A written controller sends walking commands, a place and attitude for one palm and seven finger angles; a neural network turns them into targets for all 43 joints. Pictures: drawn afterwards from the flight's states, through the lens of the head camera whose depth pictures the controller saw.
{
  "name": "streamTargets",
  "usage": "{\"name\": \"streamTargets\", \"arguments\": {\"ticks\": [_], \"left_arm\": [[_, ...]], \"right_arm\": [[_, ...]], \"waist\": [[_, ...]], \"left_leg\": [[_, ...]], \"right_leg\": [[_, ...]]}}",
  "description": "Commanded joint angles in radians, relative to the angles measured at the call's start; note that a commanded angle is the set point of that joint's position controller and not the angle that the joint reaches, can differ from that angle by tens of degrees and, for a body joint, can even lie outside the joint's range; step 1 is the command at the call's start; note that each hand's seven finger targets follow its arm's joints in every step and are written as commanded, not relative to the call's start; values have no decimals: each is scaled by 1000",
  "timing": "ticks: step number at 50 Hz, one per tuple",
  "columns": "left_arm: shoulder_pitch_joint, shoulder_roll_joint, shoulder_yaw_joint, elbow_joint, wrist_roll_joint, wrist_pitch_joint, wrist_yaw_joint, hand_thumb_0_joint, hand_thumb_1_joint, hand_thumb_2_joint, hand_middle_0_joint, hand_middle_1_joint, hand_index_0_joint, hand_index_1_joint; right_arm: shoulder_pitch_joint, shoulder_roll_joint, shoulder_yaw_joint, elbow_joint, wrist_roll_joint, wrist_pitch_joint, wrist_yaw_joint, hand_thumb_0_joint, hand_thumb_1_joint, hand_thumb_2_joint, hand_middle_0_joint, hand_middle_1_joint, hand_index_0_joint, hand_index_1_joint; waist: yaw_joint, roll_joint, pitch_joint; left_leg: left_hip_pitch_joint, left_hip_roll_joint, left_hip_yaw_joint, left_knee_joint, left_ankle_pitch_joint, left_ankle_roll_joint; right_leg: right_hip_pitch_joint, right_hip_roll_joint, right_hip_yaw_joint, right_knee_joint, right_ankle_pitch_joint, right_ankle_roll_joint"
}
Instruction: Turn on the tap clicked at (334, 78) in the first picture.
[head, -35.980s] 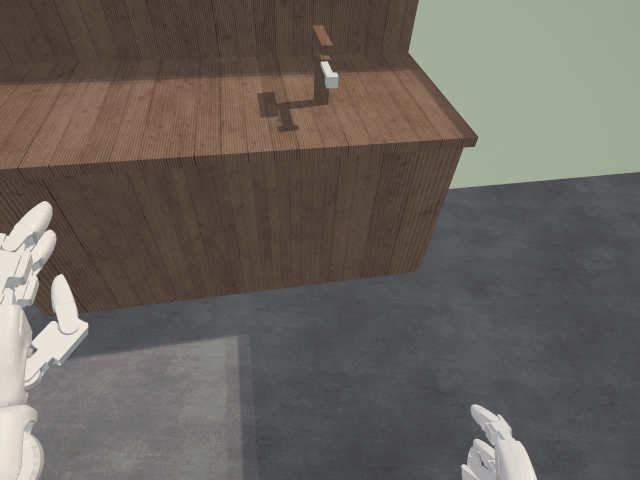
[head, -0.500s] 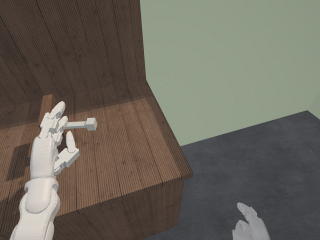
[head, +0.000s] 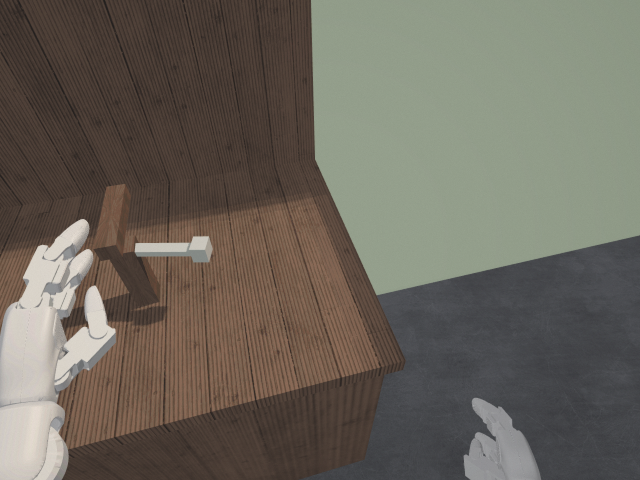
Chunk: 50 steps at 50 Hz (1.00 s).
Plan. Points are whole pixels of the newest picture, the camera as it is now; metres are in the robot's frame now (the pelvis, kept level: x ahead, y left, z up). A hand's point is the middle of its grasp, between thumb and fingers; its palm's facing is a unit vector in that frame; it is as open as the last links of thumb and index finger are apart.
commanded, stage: draw the hand back beside the body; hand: left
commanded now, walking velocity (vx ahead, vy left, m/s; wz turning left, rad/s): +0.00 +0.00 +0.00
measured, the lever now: (201, 249) +0.41 +0.24 +0.05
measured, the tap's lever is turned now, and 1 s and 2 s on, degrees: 75 75 75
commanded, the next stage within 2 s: step back with the hand held close in 0.28 s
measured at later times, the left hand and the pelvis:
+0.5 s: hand (99, 315) +0.20 +0.23 +0.18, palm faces +0.42 -0.82 -0.39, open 7.4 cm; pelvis +0.00 -0.01 +0.00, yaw +0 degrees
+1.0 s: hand (13, 422) +0.11 +0.26 +0.16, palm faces +0.39 -0.80 -0.45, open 7.4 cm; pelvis -0.09 +0.02 -0.01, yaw +0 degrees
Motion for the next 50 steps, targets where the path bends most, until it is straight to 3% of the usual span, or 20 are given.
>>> {"name": "streamTargets", "arguments": {"ticks": [1,5,12,15,16,19,20,21,22,23,25,29,31,35,36,37,41,44,47,50], "left_arm": [[-69,172,128,-238,-3,-58,21,0,900,900,-200,-300,-200,-300],[-98,147,103,-181,-6,-52,16,0,900,900,-200,-300,-200,-300],[-119,168,111,-229,4,-65,24,0,900,900,-200,-300,-200,-300],[-88,181,126,-236,1,-67,26,0,900,900,-200,-300,-200,-300],[-90,193,140,-247,3,-69,28,0,900,900,-200,-300,-200,-300],[-70,172,129,-210,-1,-66,25,0,900,900,-200,-300,-200,-300],[-144,200,137,-291,-2,-76,26,0,900,900,-200,-300,-200,-300],[-348,364,314,-346,-15,-118,36,0,900,900,-200,-300,-200,-300],[-256,300,271,-268,-10,-125,20,0,900,900,-200,-300,-200,-300],[-138,238,226,-179,-11,-111,6,0,900,900,-200,-300,-200,-300],[-53,168,169,-105,-8,-91,-18,0,900,900,-200,-300,-200,-300],[23,150,141,-125,-10,-93,-27,0,900,900,-200,-300,-200,-300],[21,209,183,-188,-6,-101,-18,0,900,900,-200,-300,-200,-300],[-22,260,228,-321,-7,-125,-2,0,900,900,-200,-300,-200,-300],[-34,316,275,-362,-4,-133,9,0,900,900,-200,-300,-200,-300],[-20,270,245,-363,-6,-136,11,0,900,900,-200,-300,-200,-300],[40,264,262,-335,-4,-148,23,0,900,900,-200,-300,-200,-300],[56,210,225,-285,-2,-158,21,0,900,900,-200,-300,-200,-300],[56,176,195,-248,2,-160,20,0,900,900,-200,-300,-200,-300],[-17,192,194,-253,13,-163,27,0,900,900,-200,-300,-200,-300]], "right_arm": [[-127,-115,-41,-159,0,-49,-12,0,-900,-900,200,300,200,300],[-126,-118,-44,-156,1,-46,-19,0,-900,-900,200,300,200,300],[-131,-116,-45,-156,-1,-52,-25,0,-900,-900,200,300,200,300],[-128,-115,-48,-157,-3,-59,-23,0,-900,-900,200,300,200,300],[-127,-116,-46,-153,-2,-59,-23,0,-900,-900,200,300,200,300],[-126,-111,-45,-154,0,-60,-21,0,-900,-900,200,300,200,300],[-133,-113,-45,-161,0,-63,-20,0,-900,-900,200,300,200,300],[-120,-105,-22,-209,13,-45,-27,0,-900,-900,200,300,200,300],[-97,-103,-34,-162,7,-36,-31,0,-900,-900,200,300,200,300],[-102,-105,-38,-161,6,-26,-31,0,-900,-900,200,300,200,300],[-81,-122,-52,-189,12,-2,-28,0,-900,-900,200,300,200,300],[-86,-129,-57,-224,21,21,-25,0,-900,-900,200,300,200,300],[-98,-132,-58,-236,21,25,-31,0,-900,-900,200,300,200,300],[-113,-127,-55,-257,20,18,-42,0,-900,-900,200,300,200,300],[-123,-132,-56,-256,16,14,-46,0,-900,-900,200,300,200,300],[-117,-123,-52,-255,15,9,-47,0,-900,-900,200,300,200,300],[-101,-137,-61,-247,15,-19,-47,0,-900,-900,200,300,200,300],[-81,-137,-62,-241,20,-39,-47,0,-900,-900,200,300,200,300],[-68,-143,-59,-231,21,-55,-50,0,-900,-900,200,300,200,300],[-70,-144,-56,-227,18,-71,-55,0,-900,-900,200,300,200,300]], "waist": [[1,7,-88],[-7,-44,-69],[1,18,-125],[7,-6,-135],[7,29,-128],[5,16,-88],[4,31,-114],[-5,81,-17],[-14,0,-73],[-22,-66,-72],[-30,-122,-128],[-25,-52,-177],[-18,-63,-191],[-17,-30,-194],[-10,18,-199],[-15,46,-192],[-23,126,-163],[-37,94,-128],[-43,75,-112],[-42,23,-84]], "left_leg": [[90,7,6,-44,258,37],[87,6,13,-36,226,45],[111,-4,14,-25,231,48],[108,-5,17,-14,264,50],[107,-6,17,-17,266,47],[87,-3,19,-16,251,46],[102,-5,19,-15,254,49],[57,20,19,28,234,54],[52,24,10,58,277,62],[56,28,16,82,329,66],[66,41,21,100,397,64],[58,76,5,56,435,65],[38,72,4,55,417,64],[-13,69,-12,30,339,60],[-24,73,-22,7,300,62],[-57,75,-37,-11,258,64],[-177,79,-73,-75,-69,67],[-247,81,-96,-91,-276,72],[-285,96,-132,-123,-378,80],[-328,93,-128,-98,-413,87]], "right_leg": [[-79,16,-51,-50,291,-50],[-105,13,-50,-51,281,-40],[-88,10,-45,-45,287,-44],[-73,8,-45,-38,339,-43],[-70,8,-45,-40,336,-46],[-91,9,-51,-38,328,-43],[-83,6,-45,-41,335,-44],[-175,-36,36,-69,442,-40],[-161,-62,33,-49,536,-40],[-171,-73,35,-39,613,-33],[-157,-82,32,-6,663,-23],[-181,-63,8,23,493,-10],[-185,-63,10,25,470,-13],[-205,-51,2,49,371,-15],[-202,-45,3,56,333,-16],[-191,-33,-6,69,295,-15],[-183,-12,2,81,159,-15],[-219,-4,3,79,42,-13],[-240,16,-2,97,-65,-7],[-258,6,21,86,-115,-8]]}}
